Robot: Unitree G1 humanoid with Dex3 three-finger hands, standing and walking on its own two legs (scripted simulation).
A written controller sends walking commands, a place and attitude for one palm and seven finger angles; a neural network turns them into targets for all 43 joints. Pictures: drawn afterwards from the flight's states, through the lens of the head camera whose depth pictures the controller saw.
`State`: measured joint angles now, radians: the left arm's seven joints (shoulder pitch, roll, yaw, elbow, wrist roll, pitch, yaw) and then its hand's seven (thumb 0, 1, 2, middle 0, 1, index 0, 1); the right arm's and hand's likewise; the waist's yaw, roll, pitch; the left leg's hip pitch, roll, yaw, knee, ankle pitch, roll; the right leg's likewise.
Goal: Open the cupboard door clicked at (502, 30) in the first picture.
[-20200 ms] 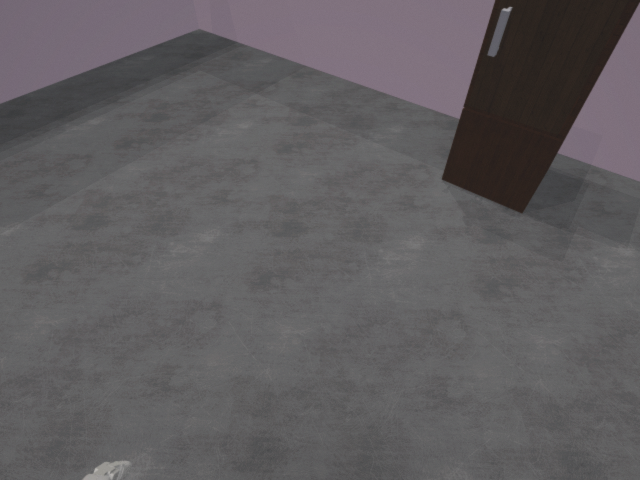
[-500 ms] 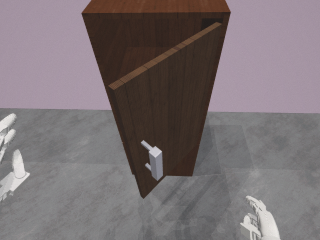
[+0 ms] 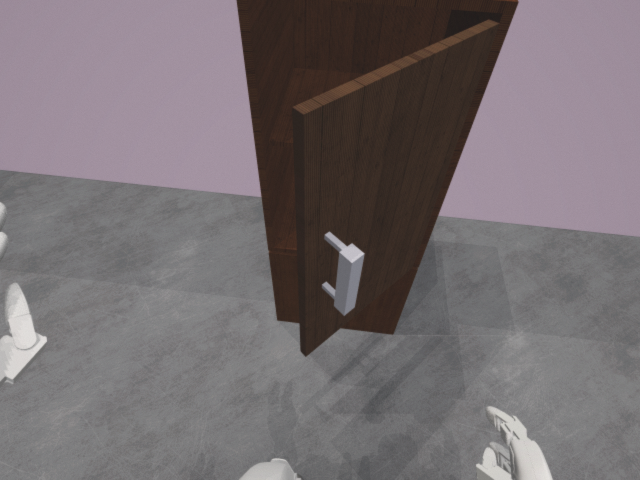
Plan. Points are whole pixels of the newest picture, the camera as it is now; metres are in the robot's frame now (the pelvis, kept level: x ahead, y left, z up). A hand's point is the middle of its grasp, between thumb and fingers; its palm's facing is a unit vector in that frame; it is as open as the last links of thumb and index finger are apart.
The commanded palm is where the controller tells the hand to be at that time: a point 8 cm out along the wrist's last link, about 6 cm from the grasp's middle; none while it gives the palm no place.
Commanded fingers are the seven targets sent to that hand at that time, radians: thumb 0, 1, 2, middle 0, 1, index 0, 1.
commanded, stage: step back with the hand held close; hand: left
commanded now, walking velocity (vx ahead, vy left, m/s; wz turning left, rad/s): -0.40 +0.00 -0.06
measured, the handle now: (338, 273) +0.42 +0.01 -0.03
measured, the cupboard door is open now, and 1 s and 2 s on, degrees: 49 49 49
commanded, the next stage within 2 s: stop stepping back and stand still in 0.32 s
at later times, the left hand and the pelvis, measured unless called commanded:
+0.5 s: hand (40, 386) +0.16 +0.23 +0.17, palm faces +0.26 -0.85 -0.46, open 7.4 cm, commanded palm +0.09 +0.29 +0.19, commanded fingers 0.00 0.90 0.90 -0.20 -0.30 -0.20 -0.30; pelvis -0.08 +0.00 +0.00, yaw -6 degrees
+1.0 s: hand out of the picture +0.09 +0.25 +0.18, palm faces +0.34 -0.83 -0.44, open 7.4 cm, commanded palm +0.03 +0.30 +0.19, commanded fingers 0.00 0.90 0.90 -0.20 -0.30 -0.20 -0.30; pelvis -0.13 +0.01 +0.01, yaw -4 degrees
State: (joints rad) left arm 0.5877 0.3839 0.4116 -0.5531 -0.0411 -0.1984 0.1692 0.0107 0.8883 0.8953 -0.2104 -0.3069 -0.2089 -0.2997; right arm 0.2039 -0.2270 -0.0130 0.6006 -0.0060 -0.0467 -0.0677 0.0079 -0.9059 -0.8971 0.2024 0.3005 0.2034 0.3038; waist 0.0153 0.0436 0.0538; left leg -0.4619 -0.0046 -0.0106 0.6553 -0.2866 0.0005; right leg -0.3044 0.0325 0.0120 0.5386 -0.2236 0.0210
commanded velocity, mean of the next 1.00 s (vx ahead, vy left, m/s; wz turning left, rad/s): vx -0.10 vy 0.01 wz -0.01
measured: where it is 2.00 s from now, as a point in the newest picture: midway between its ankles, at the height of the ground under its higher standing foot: outside the picture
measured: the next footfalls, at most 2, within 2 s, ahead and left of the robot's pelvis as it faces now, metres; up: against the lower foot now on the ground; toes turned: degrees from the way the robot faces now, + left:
right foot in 0.36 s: -0.14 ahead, -0.11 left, +0.00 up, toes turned -3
left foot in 0.76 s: -0.01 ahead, +0.10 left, +0.00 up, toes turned -4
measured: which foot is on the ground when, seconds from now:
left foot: down 0.00-0.62, up 0.64-0.74, down 0.76-1.00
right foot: down 0.00-0.06, up 0.08-0.34, down 0.36-1.00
